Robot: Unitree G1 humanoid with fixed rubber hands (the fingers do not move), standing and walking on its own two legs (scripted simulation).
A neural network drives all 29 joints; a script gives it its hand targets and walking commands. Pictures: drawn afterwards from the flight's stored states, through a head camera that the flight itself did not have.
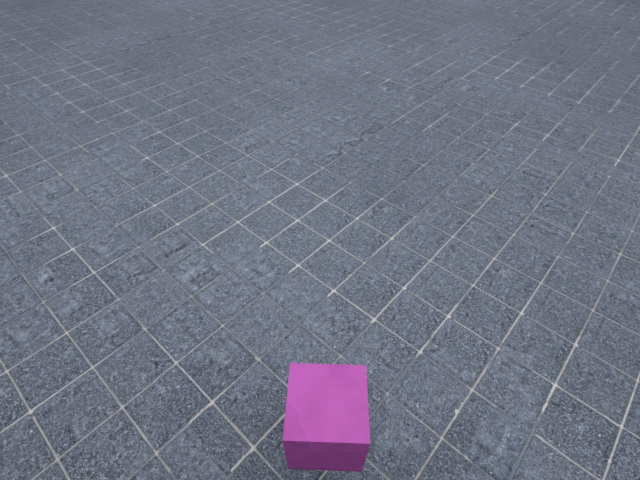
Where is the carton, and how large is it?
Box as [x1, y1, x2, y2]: [283, 363, 369, 471]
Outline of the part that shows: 290,363 283,431 283,444 288,468 361,471 369,445 365,365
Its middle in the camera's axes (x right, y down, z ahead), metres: +0.01 +0.49 +1.08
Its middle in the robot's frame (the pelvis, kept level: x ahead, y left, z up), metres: +0.44 +0.03 -0.64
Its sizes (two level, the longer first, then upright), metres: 0.210 0.200 0.250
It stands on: the floor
